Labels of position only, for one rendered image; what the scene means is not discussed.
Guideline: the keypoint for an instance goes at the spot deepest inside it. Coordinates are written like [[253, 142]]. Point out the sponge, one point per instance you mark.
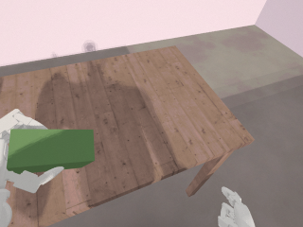
[[39, 150]]

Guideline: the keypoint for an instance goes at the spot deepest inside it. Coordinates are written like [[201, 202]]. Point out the robot left hand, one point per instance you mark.
[[30, 182]]

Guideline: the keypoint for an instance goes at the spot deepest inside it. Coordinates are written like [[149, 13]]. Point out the table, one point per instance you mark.
[[152, 116]]

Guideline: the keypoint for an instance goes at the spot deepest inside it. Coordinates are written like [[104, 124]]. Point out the robot right hand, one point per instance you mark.
[[240, 216]]

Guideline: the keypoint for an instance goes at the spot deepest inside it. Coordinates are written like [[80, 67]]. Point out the left robot forearm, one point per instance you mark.
[[5, 209]]

